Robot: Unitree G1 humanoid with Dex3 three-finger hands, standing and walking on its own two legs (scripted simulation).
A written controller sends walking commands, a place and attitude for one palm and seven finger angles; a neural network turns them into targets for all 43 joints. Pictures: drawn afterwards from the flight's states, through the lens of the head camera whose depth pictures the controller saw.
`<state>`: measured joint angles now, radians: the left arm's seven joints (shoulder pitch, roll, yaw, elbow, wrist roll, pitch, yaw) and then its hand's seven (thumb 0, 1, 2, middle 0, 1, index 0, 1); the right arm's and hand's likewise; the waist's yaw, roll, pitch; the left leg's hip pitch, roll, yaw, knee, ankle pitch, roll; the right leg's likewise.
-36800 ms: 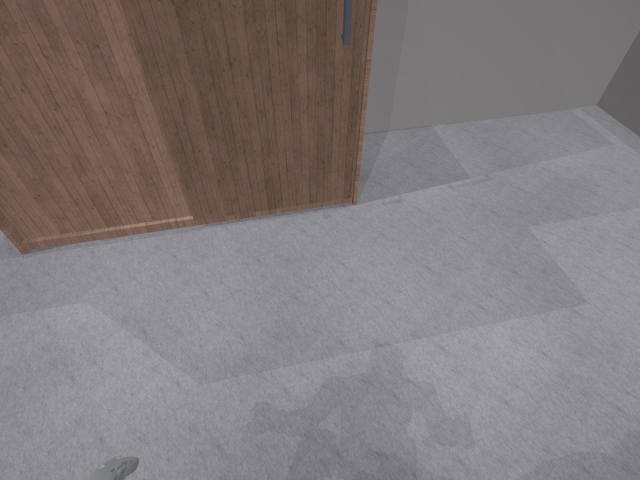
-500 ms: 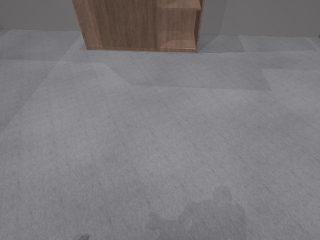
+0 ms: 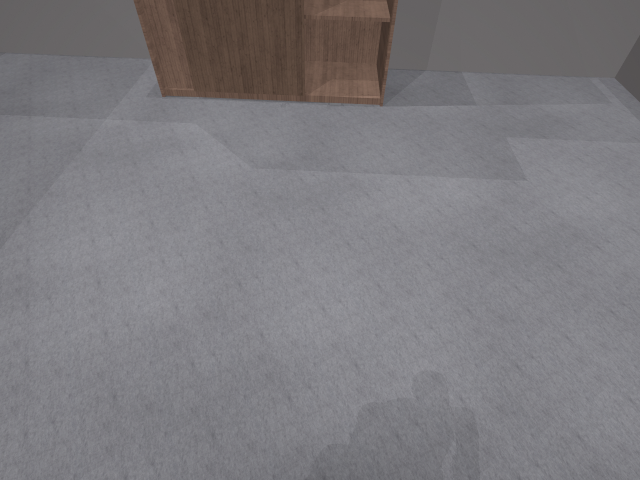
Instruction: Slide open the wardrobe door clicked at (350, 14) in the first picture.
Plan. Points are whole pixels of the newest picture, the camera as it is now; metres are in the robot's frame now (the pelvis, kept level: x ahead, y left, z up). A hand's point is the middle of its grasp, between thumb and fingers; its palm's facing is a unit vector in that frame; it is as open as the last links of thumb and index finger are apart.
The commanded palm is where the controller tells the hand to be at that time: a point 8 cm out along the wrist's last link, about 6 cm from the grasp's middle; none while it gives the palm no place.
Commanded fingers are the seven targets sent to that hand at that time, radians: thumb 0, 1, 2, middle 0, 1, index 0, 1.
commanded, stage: let the arm hang, fingers relaxed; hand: right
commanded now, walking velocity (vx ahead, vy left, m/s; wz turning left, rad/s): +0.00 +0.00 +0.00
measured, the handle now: out of the picture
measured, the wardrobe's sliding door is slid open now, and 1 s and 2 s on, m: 0.49 0.49 0.49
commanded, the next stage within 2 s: look to check the result in 0.32 s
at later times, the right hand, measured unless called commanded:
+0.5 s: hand out of the picture -0.02 -0.17 -0.18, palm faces +0.04 +0.99 -0.13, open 7.4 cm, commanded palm none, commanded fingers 0.00 -0.90 -0.90 0.20 0.30 0.20 0.30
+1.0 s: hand out of the picture +0.01 -0.17 -0.18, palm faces +0.02 +0.99 -0.13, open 7.4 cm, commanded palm none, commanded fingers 0.00 -0.90 -0.90 0.20 0.30 0.20 0.30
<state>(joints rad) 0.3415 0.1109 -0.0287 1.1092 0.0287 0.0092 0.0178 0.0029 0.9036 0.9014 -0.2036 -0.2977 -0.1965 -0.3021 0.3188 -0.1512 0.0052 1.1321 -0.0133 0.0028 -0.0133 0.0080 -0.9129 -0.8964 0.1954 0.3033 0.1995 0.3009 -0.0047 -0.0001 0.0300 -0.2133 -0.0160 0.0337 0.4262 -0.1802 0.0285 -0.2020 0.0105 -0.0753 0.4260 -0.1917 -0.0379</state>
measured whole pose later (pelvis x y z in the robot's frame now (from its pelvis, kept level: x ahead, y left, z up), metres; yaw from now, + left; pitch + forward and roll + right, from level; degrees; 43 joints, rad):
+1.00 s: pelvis +0.02 -0.02 +0.00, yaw +0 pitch -2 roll +0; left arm 0.31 0.12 -0.02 1.13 0.02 -0.02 0.03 0.00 0.90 0.90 -0.20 -0.30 -0.20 -0.30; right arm 0.29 -0.13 0.01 1.15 -0.02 -0.02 -0.02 0.01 -0.91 -0.90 0.20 0.30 0.20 0.30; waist 0.00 0.02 0.03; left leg -0.18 0.01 0.02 0.40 -0.19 0.00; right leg -0.16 0.03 -0.09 0.38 -0.20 -0.06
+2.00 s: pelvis +0.03 +0.00 +0.00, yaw +0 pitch -2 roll +0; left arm 0.28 0.15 -0.02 1.15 0.02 -0.03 0.03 0.00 0.90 0.90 -0.20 -0.30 -0.20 -0.30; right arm 0.27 -0.17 0.00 1.16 -0.01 -0.03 -0.01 0.01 -0.91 -0.90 0.20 0.30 0.20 0.30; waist 0.00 0.02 0.04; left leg -0.14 -0.01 0.03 0.37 -0.19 0.02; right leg -0.13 0.02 -0.07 0.36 -0.20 -0.04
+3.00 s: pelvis +0.04 +0.01 +0.01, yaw +0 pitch -1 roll +0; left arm 0.16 0.28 -0.02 1.14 0.02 -0.03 0.01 0.00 0.90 0.90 -0.21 -0.30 -0.20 -0.30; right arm 0.15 -0.29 -0.01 1.15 -0.01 -0.03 0.01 0.01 -0.91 -0.90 0.20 0.30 0.20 0.30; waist 0.00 0.02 0.04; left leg -0.10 -0.03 0.04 0.30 -0.17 0.04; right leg -0.09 0.01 -0.06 0.29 -0.18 -0.02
